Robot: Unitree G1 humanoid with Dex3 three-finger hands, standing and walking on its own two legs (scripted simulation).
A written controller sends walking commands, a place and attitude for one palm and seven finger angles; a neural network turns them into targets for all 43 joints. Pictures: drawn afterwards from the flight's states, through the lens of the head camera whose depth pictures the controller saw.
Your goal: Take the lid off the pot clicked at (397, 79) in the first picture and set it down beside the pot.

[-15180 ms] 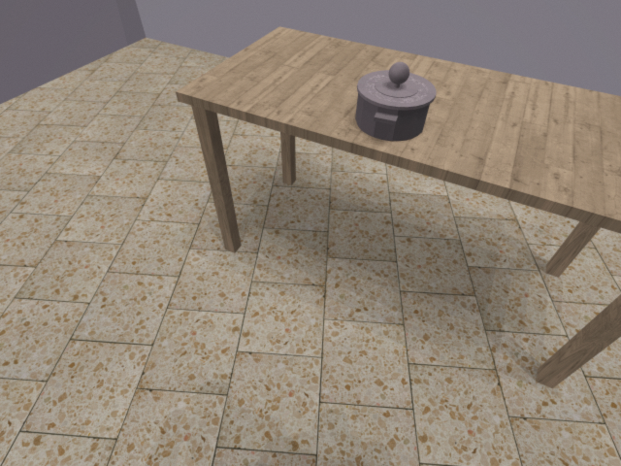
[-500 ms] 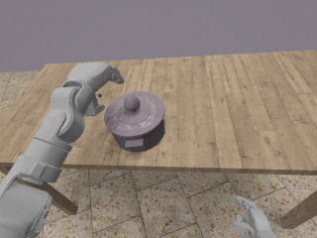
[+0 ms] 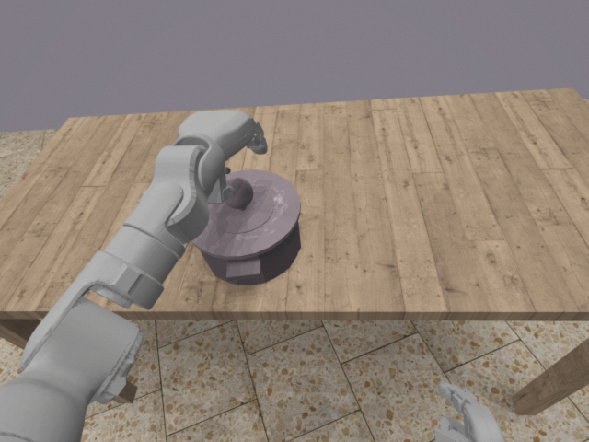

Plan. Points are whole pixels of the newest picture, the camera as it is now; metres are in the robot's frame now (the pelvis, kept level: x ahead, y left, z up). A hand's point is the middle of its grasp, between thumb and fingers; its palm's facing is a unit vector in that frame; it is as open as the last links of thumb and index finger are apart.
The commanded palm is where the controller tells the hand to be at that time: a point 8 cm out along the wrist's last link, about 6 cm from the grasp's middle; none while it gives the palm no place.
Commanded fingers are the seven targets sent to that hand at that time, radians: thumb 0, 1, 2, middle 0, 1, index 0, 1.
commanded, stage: move the open hand above the knob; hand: left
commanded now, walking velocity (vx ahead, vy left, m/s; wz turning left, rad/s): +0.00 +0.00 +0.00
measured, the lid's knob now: (237, 193) +0.46 +0.10 +0.09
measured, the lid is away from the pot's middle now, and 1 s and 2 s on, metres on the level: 0.00 0.00 0.00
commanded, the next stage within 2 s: none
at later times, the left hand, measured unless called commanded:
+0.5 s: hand (209, 158) +0.44 +0.12 +0.18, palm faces -0.14 -0.05 -0.99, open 10.4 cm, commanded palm +0.41 +0.11 +0.23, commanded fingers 0.00 -0.37 1.50 -0.82 -0.08 -0.82 -0.08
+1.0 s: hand (232, 157) +0.44 +0.09 +0.18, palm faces -0.17 -0.01 -0.98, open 10.4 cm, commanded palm +0.42 +0.10 +0.23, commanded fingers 0.00 -0.37 1.50 -0.82 -0.08 -0.82 -0.08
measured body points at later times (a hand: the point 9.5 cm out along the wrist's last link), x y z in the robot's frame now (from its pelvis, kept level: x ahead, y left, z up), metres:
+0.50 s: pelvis +0.00 +0.00 +0.00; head +0.01 -0.04 +0.45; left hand +0.44 +0.12 +0.23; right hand +0.18 -0.23 -0.11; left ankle -0.01 +0.10 -0.74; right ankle +0.00 -0.12 -0.74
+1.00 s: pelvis +0.00 +0.00 +0.00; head +0.02 -0.05 +0.45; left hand +0.44 +0.09 +0.23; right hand +0.15 -0.24 -0.12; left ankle -0.01 +0.10 -0.74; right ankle +0.00 -0.12 -0.74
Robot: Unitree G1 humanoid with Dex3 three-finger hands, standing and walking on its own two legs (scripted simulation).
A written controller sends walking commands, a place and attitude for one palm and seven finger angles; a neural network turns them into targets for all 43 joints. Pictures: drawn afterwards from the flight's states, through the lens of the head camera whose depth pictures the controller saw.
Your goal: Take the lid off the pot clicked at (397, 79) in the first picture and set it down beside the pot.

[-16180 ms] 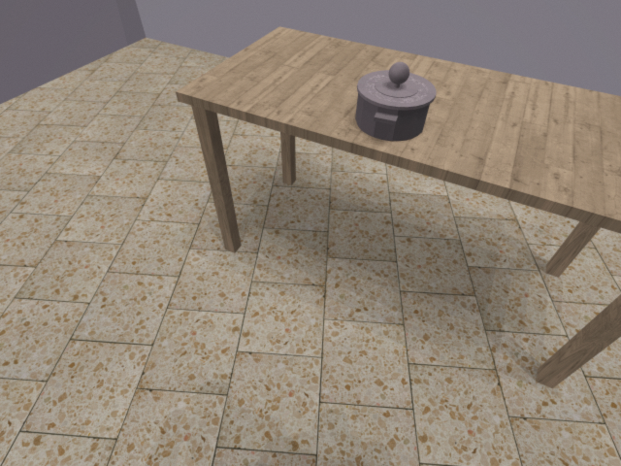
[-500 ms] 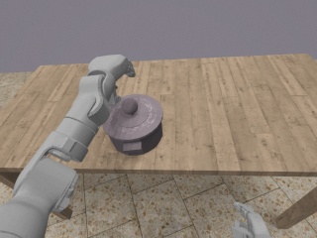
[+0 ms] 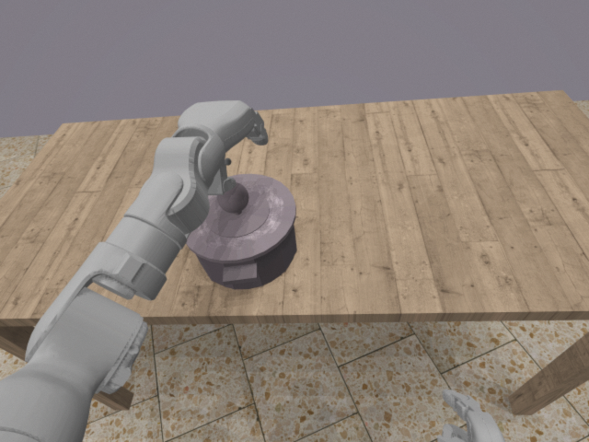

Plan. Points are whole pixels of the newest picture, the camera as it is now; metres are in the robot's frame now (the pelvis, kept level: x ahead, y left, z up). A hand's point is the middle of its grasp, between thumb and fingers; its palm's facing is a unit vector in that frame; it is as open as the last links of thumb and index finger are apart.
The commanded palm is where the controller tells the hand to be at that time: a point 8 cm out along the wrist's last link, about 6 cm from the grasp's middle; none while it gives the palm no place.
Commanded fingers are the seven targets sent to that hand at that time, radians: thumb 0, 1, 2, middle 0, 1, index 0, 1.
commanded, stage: move the open hand above the knob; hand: left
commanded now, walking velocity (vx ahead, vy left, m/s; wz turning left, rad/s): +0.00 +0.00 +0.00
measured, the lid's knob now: (233, 197) +0.46 +0.11 +0.08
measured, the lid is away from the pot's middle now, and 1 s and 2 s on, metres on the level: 0.00 0.00 0.00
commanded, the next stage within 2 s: lower the open fingers around the knob in 1.20 s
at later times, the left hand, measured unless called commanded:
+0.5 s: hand (213, 176) +0.43 +0.11 +0.16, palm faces -0.21 -0.03 -0.98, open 10.4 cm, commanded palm +0.41 +0.11 +0.23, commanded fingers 0.00 -0.37 1.50 -0.82 -0.08 -0.82 -0.08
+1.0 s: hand (214, 157) +0.44 +0.11 +0.18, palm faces -0.14 -0.06 -0.99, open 10.4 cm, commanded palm +0.41 +0.11 +0.23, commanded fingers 0.00 -0.37 1.50 -0.82 -0.08 -0.82 -0.08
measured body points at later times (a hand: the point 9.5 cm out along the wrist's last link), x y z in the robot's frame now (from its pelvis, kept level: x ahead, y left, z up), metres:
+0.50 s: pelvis +0.00 +0.00 +0.00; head +0.01 -0.04 +0.45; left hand +0.43 +0.11 +0.21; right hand +0.19 -0.22 -0.11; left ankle -0.02 +0.10 -0.74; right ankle +0.00 -0.12 -0.74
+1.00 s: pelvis +0.00 +0.00 +0.00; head +0.01 -0.04 +0.45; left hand +0.44 +0.11 +0.24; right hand +0.17 -0.23 -0.12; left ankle -0.02 +0.10 -0.74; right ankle +0.00 -0.12 -0.74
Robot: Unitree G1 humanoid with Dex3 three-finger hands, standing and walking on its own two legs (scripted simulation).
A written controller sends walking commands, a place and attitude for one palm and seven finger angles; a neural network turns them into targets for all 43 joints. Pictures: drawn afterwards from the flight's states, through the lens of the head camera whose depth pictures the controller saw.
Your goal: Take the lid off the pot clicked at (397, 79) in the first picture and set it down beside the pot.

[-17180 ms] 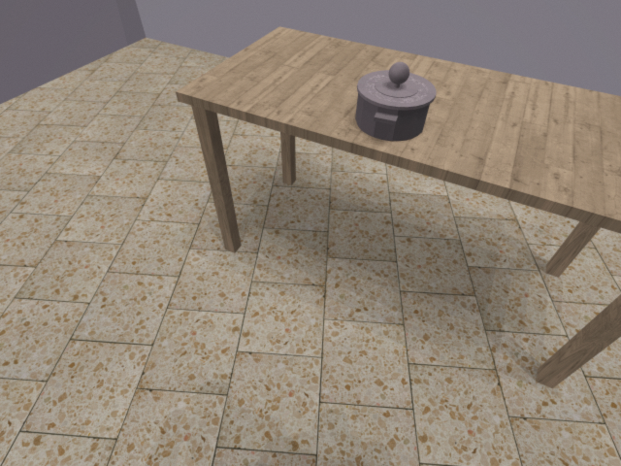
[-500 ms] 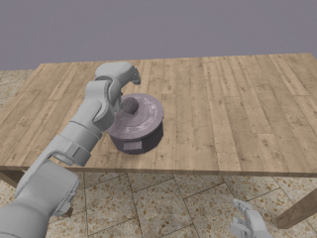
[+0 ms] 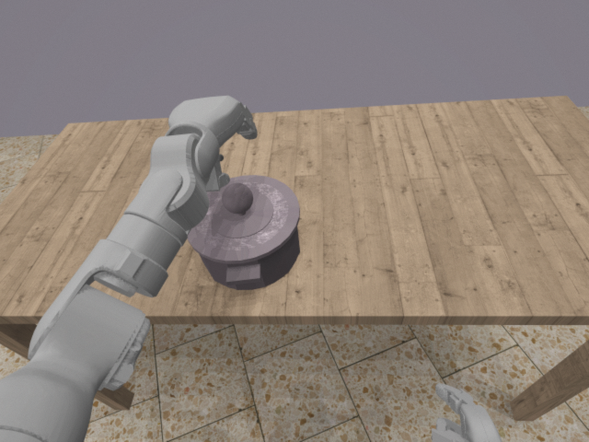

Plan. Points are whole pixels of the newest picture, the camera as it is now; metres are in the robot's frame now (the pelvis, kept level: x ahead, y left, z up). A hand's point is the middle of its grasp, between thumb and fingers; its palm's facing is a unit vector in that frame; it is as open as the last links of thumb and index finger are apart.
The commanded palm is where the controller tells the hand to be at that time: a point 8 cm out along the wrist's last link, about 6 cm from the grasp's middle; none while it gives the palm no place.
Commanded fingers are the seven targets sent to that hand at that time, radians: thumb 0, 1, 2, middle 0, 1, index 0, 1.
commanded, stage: move the open hand above the knob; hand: left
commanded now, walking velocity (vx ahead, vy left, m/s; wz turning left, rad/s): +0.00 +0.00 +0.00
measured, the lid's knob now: (237, 198) +0.46 +0.11 +0.08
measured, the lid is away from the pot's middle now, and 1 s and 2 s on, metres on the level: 0.00 0.00 0.00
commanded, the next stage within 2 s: lower the open fingers around the knob in 0.20 s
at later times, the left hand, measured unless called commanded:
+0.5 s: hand (224, 185) +0.42 +0.11 +0.15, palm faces -0.25 -0.03 -0.97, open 10.4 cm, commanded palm +0.41 +0.12 +0.22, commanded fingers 0.00 -0.37 1.50 -0.82 -0.08 -0.82 -0.08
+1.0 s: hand (220, 197) +0.43 +0.12 +0.12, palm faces -0.26 -0.05 -0.96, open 10.4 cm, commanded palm +0.41 +0.12 +0.18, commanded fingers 0.00 -0.37 1.50 -0.82 -0.08 -0.82 -0.08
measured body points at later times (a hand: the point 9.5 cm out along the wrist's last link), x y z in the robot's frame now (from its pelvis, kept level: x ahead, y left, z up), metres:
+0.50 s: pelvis +0.00 +0.00 +0.00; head +0.01 -0.04 +0.45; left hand +0.43 +0.11 +0.20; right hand +0.18 -0.23 -0.11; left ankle -0.02 +0.10 -0.74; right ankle +0.00 -0.12 -0.74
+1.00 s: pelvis +0.00 +0.00 +0.00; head +0.02 -0.04 +0.45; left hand +0.44 +0.12 +0.17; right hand +0.16 -0.23 -0.12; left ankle -0.02 +0.10 -0.74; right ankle +0.00 -0.12 -0.74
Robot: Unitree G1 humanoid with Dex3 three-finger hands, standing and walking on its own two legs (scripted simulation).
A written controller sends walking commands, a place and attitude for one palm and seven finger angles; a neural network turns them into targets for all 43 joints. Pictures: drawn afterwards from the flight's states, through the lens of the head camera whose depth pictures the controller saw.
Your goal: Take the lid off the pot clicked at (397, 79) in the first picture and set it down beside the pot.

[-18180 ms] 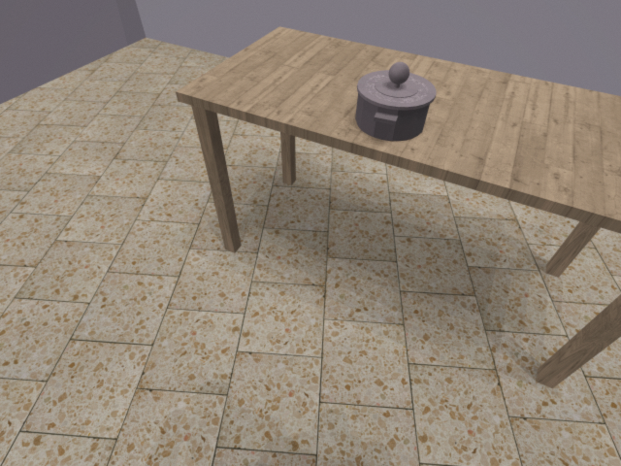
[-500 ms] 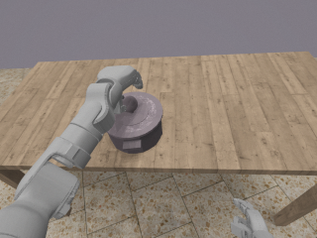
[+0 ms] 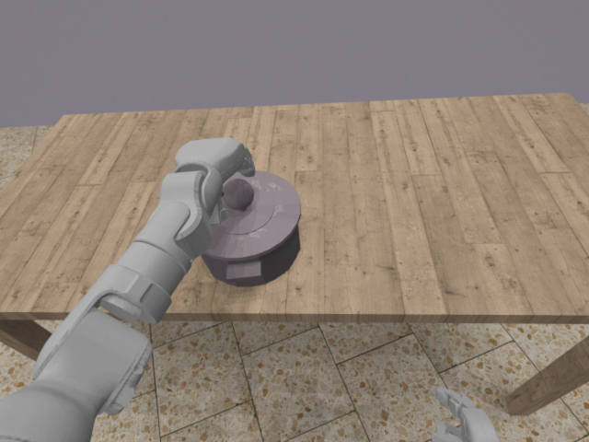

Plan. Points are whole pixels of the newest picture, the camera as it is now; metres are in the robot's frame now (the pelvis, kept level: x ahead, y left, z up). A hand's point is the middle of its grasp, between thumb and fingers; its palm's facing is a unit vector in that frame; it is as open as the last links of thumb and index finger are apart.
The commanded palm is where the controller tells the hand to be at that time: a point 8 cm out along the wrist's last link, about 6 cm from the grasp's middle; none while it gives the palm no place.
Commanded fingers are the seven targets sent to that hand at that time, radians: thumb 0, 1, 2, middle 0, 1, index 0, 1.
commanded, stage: lower the open fingers around the knob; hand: left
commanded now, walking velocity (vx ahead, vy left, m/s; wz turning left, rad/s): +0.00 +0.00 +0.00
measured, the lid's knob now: (238, 194) +0.46 +0.10 +0.08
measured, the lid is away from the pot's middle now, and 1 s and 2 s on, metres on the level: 0.00 0.00 0.01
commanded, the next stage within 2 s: close the fingers and squeeze the knob in 0.64 s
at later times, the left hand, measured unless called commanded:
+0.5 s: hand (228, 196) +0.44 +0.11 +0.11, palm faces -0.26 -0.05 -0.96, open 10.4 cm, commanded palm +0.41 +0.11 +0.17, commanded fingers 0.00 -0.37 1.50 -0.82 -0.08 -0.82 -0.08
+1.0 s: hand (229, 202) +0.42 +0.11 +0.11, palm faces -0.28 -0.04 -0.96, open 10.2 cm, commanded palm +0.41 +0.11 +0.17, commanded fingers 0.00 -0.09 1.18 -0.65 -0.60 -0.65 -0.60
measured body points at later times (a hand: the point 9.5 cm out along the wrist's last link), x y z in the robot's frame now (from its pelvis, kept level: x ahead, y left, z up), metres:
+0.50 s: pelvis +0.01 +0.00 +0.00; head +0.03 -0.04 +0.45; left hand +0.44 +0.11 +0.16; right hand +0.15 -0.24 -0.13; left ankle -0.02 +0.10 -0.74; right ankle +0.00 -0.12 -0.74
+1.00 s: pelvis +0.00 +0.00 +0.00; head +0.01 -0.04 +0.45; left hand +0.43 +0.11 +0.16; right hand +0.16 -0.23 -0.12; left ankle -0.02 +0.10 -0.74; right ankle +0.00 -0.12 -0.74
